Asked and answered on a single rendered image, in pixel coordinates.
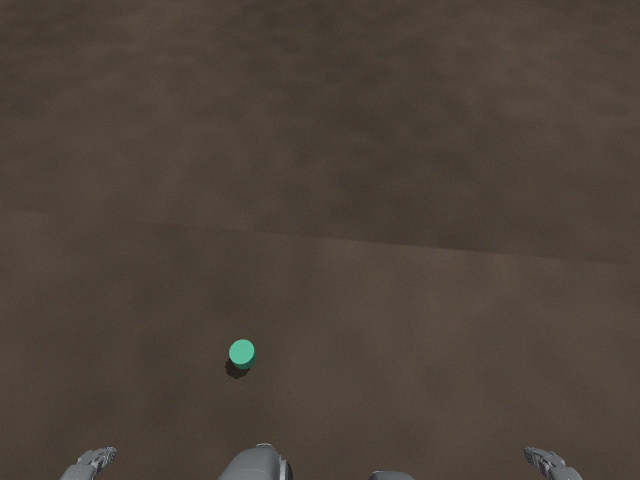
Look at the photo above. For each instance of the right robot hand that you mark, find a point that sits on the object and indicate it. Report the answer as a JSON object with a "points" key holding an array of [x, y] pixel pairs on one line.
{"points": [[551, 466]]}

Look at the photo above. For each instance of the left robot hand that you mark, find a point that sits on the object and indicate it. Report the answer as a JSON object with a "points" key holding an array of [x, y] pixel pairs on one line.
{"points": [[90, 464]]}

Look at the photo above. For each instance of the tin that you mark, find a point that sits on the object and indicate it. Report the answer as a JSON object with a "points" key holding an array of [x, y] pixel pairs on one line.
{"points": [[242, 354]]}

